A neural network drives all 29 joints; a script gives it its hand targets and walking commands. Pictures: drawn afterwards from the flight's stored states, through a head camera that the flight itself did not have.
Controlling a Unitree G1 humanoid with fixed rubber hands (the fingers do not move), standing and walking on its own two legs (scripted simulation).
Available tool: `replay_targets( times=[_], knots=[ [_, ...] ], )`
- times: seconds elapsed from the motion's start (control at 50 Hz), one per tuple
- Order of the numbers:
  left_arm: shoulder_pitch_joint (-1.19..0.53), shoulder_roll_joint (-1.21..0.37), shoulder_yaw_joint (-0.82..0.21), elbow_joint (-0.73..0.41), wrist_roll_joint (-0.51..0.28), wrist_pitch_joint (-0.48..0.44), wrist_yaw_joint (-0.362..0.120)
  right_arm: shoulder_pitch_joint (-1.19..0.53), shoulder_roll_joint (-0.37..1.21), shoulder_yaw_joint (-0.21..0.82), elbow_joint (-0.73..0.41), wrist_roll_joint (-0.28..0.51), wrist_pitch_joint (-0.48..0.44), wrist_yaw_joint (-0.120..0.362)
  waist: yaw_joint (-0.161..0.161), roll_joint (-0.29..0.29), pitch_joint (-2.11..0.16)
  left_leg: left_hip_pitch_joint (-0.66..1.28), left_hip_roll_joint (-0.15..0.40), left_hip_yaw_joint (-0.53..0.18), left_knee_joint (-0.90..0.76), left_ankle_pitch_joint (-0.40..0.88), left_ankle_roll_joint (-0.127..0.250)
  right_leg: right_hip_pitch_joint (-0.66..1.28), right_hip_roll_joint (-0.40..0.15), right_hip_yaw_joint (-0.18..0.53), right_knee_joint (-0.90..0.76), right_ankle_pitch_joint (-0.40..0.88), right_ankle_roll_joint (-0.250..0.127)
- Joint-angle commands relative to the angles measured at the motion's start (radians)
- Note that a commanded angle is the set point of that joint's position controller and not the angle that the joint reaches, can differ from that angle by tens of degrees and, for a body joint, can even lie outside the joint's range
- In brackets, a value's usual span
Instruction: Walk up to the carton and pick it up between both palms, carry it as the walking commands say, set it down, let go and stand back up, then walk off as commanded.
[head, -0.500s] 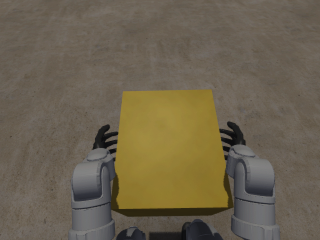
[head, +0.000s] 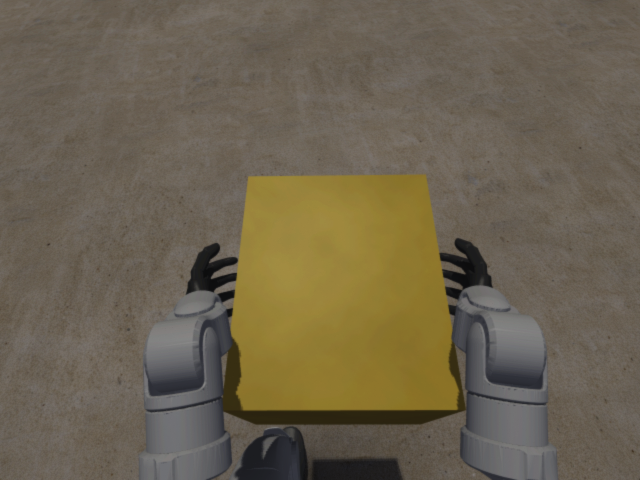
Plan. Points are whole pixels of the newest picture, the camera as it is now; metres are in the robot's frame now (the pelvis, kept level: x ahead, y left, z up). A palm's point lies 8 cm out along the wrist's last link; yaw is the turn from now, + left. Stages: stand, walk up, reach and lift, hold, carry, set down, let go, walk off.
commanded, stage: carry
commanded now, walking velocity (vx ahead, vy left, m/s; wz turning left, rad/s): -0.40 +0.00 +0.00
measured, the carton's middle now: (337, 304) +0.33 +0.00 -0.01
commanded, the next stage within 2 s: none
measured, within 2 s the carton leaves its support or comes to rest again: neither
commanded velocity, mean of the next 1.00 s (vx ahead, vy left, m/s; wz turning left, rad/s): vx -0.38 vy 0.00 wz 0.00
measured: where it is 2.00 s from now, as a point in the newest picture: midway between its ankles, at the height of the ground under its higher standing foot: outside the picture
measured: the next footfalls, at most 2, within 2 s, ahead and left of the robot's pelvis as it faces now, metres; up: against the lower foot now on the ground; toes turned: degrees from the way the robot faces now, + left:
left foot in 0.34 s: -0.18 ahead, +0.14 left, +0.00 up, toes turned +5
right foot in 0.74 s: -0.41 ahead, -0.10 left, +0.00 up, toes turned -3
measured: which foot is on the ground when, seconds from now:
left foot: up 0.00-0.32, down 0.34-0.74, up 0.76-1.00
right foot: down 0.00-0.34, up 0.36-0.72, down 0.74-1.00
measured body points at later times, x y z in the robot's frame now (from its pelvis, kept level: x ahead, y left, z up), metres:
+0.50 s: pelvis -0.25 +0.03 +0.01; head -0.21 +0.07 +0.46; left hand +0.03 +0.22 +0.06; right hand +0.06 -0.09 +0.07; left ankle -0.22 +0.14 -0.72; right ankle -0.25 -0.10 -0.61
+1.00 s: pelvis -0.53 +0.01 +0.01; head -0.50 -0.02 +0.46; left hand -0.21 +0.13 +0.09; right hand -0.24 -0.18 +0.08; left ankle -0.56 +0.15 -0.64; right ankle -0.45 -0.10 -0.72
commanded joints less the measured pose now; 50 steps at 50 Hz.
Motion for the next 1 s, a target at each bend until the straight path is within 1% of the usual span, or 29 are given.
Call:
replay_targets(
  times=[0.0,0.04,0.06,0.12,0.2,0.26,0.28,0.3,0.32,0.34,0.36,0.38,0.4,0.44,0.48,0.54,0.6,0.68,0.7,0.72,0.74,0.76,0.78,0.8,0.82,0.86,0.92,0.94,0.98],
  knots=[
    [-0.519,-1.035,-0.73,-0.093,-0.465,0.007,-0.421,-0.567,0.994,0.776,-0.089,0.496,0.01,0.384,-0.014,-0.142,-0.294,0.105,-0.086,-0.144,0.636,-0.274,-0.029,-0.055,-0.377,0.182,-0.224,0.722,-0.186],
    [-0.508,-1.02,-0.714,-0.105,-0.453,0.0,-0.406,-0.58,0.981,0.781,-0.095,0.543,0.005,0.389,-0.028,-0.189,-0.318,0.043,-0.1,-0.107,0.734,-0.153,-0.038,0.041,-0.289,0.067,-0.146,0.792,-0.128],
    [-0.495,-1.004,-0.696,-0.101,-0.442,-0.002,-0.402,-0.592,0.964,0.785,-0.096,0.552,0.007,0.384,-0.022,-0.205,-0.343,0.018,-0.104,-0.083,0.722,-0.156,-0.05,0.111,-0.274,0.069,-0.132,0.847,-0.12],
    [-0.432,-0.967,-0.658,-0.08,-0.41,-0.004,-0.391,-0.562,0.952,0.786,-0.074,0.559,0.022,0.373,-0.015,-0.233,-0.402,0.012,-0.095,-0.056,0.479,-0.224,-0.059,0.315,-0.273,0.138,-0.119,0.977,-0.112],
    [-0.388,-0.949,-0.665,-0.069,-0.388,0.001,-0.381,-0.481,0.947,0.766,-0.036,0.535,0.04,0.378,-0.007,-0.292,-0.45,0.155,-0.094,-0.025,0.178,-0.282,-0.042,0.361,-0.311,0.231,-0.158,0.921,-0.127],
    [-0.364,-0.955,-0.68,-0.06,-0.376,0.005,-0.376,-0.436,0.952,0.756,-0.01,0.514,0.047,0.387,-0.003,-0.292,-0.463,0.264,-0.096,0.005,-0.08,-0.203,-0.023,0.353,-0.309,0.249,-0.16,0.877,-0.123],
    [-0.363,-0.955,-0.686,-0.06,-0.375,0.006,-0.376,-0.424,0.959,0.753,-0.001,0.508,0.046,0.391,-0.01,-0.261,-0.459,0.356,-0.073,0.012,-0.236,-0.063,-0.02,0.29,-0.286,0.224,-0.158,0.808,-0.084],
    [-0.371,-0.959,-0.694,-0.063,-0.375,0.006,-0.377,-0.426,0.962,0.747,0.005,0.505,0.045,0.397,-0.008,-0.194,-0.443,0.466,-0.015,-0.052,-0.323,-0.004,-0.016,0.167,-0.24,0.198,-0.128,0.652,-0.03],
    [-0.379,-0.959,-0.702,-0.062,-0.375,0.004,-0.376,-0.419,0.964,0.736,0.015,0.502,0.041,0.406,-0.008,-0.033,-0.434,0.577,0.13,-0.206,-0.325,0.2,0.015,-0.013,-0.184,0.149,-0.035,0.322,0.022],
    [-0.438,-0.972,-0.724,-0.122,-0.399,0.004,-0.389,-0.413,0.98,0.738,0.023,0.497,0.016,0.408,-0.033,0.325,-0.372,0.492,0.401,-0.407,-0.301,0.618,0.193,-0.236,-0.014,-0.034,0.183,-0.18,0.087],
    [-0.491,-1.001,-0.756,-0.118,-0.423,-0.007,-0.385,-0.452,0.977,0.741,-0.019,0.504,0.015,0.41,-0.041,0.267,-0.332,0.404,0.413,-0.35,-0.257,0.922,0.257,-0.254,0.021,0.066,0.517,-0.325,0.066],
    [-0.531,-1.024,-0.778,-0.134,-0.453,-0.016,-0.387,-0.465,0.974,0.725,-0.047,0.508,0.01,0.412,-0.044,0.157,-0.328,0.369,0.353,-0.261,-0.244,0.948,0.235,-0.228,0.068,0.153,0.666,-0.281,0.046],
    [-0.565,-1.031,-0.807,-0.152,-0.474,-0.026,-0.389,-0.473,0.972,0.71,-0.048,0.51,0.001,0.413,-0.037,0.117,-0.318,0.356,0.294,-0.163,-0.23,0.874,0.187,-0.228,0.07,0.164,0.754,-0.206,0.046],
    [-0.577,-1.005,-0.803,-0.147,-0.489,-0.022,-0.385,-0.485,0.96,0.675,-0.059,0.495,-0.003,0.405,-0.026,0.111,-0.337,0.444,0.218,-0.09,-0.203,0.758,0.139,-0.292,0.07,0.136,0.828,-0.111,0.078],
    [-0.581,-0.976,-0.8,-0.149,-0.509,-0.014,-0.38,-0.473,0.942,0.654,-0.065,0.477,-0.011,0.389,-0.026,0.09,-0.372,0.544,0.207,-0.118,-0.204,0.684,0.146,-0.34,0.058,0.096,0.747,-0.107,0.112],
    [-0.536,-0.975,-0.793,-0.114,-0.511,0.007,-0.376,-0.431,0.925,0.639,-0.044,0.443,-0.01,0.374,-0.028,0.145,-0.43,0.652,0.215,-0.209,-0.235,0.646,0.164,-0.306,0.029,0.045,0.51,-0.165,0.117],
    [-0.472,-0.987,-0.77,-0.053,-0.491,0.026,-0.382,-0.391,0.928,0.648,-0.008,0.421,0.001,0.373,-0.035,0.201,-0.46,0.663,0.232,-0.268,-0.288,0.617,0.177,-0.209,0.035,0.019,0.293,-0.225,0.085],
    [-0.443,-1.012,-0.732,-0.007,-0.47,0.025,-0.399,-0.389,0.952,0.695,0.009,0.419,0.008,0.377,-0.038,0.186,-0.487,0.607,0.243,-0.271,-0.359,0.526,0.157,-0.023,0.04,-0.005,-0.046,-0.166,0.019],
    [-0.443,-1.016,-0.725,0.003,-0.467,0.022,-0.404,-0.408,0.958,0.706,0.006,0.425,0.008,0.377,-0.034,0.149,-0.487,0.538,0.218,-0.236,-0.351,0.462,0.125,0.073,0.024,-0.013,-0.183,-0.079,0.009],
    [-0.444,-1.015,-0.716,0.011,-0.461,0.02,-0.409,-0.419,0.963,0.715,0.005,0.431,0.008,0.378,-0.04,0.064,-0.447,0.435,0.169,-0.2,-0.318,0.346,0.078,0.148,-0.015,0.039,-0.308,-0.026,-0.001],
    [-0.434,-1.011,-0.706,0.014,-0.454,0.02,-0.414,-0.429,0.969,0.728,0.0,0.438,0.008,0.379,-0.039,-0.08,-0.417,0.261,0.11,-0.145,-0.225,0.163,0.024,0.253,-0.144,0.169,-0.352,-0.021,-0.019],
    [-0.401,-1.011,-0.669,0.055,-0.413,0.005,-0.419,-0.536,0.959,0.763,-0.072,0.46,0.014,0.382,0.0,-0.481,-0.33,0.094,-0.04,0.033,0.057,-0.231,-0.046,0.057,-0.449,0.431,-0.366,0.138,-0.188],
    [-0.49,-1.025,-0.705,-0.034,-0.448,-0.003,-0.419,-0.601,0.979,0.784,-0.107,0.481,0.005,0.381,0.007,-0.362,-0.252,0.045,-0.073,-0.064,0.435,-0.334,-0.047,-0.089,-0.509,0.402,-0.363,0.35,-0.246],
    [-0.523,-1.043,-0.707,-0.058,-0.452,-0.001,-0.416,-0.626,0.998,0.801,-0.106,0.506,0.004,0.388,0.001,-0.209,-0.259,0.087,-0.09,-0.153,0.618,-0.288,-0.044,-0.141,-0.427,0.284,-0.357,0.293,-0.214],
    [-0.541,-1.032,-0.707,-0.086,-0.451,-0.005,-0.413,-0.619,1.006,0.807,-0.114,0.534,0.0,0.395,-0.014,-0.146,-0.263,0.102,-0.086,-0.154,0.682,-0.2,-0.049,-0.137,-0.337,0.16,-0.328,0.265,-0.156],
    [-0.52,-1.007,-0.695,-0.107,-0.438,-0.01,-0.399,-0.613,0.988,0.802,-0.111,0.566,0.002,0.392,-0.022,-0.174,-0.302,0.051,-0.097,-0.102,0.754,-0.117,-0.058,0.011,-0.247,0.058,-0.224,0.487,-0.104],
    [-0.445,-0.957,-0.656,-0.082,-0.409,-0.005,-0.391,-0.58,0.952,0.793,-0.085,0.564,0.02,0.376,-0.013,-0.209,-0.379,0.025,-0.092,-0.062,0.554,-0.193,-0.065,0.237,-0.242,0.123,-0.172,0.759,-0.094],
    [-0.429,-0.949,-0.651,-0.074,-0.401,-0.002,-0.389,-0.563,0.948,0.789,-0.075,0.56,0.027,0.374,-0.011,-0.23,-0.4,0.046,-0.091,-0.057,0.472,-0.224,-0.062,0.283,-0.254,0.163,-0.18,0.753,-0.093],
    [-0.409,-0.937,-0.649,-0.057,-0.388,0.004,-0.387,-0.518,0.944,0.776,-0.039,0.539,0.04,0.374,-0.005,-0.266,-0.433,0.106,-0.091,-0.042,0.32,-0.267,-0.053,0.302,-0.278,0.249,-0.239,0.492,-0.098]
  ],
)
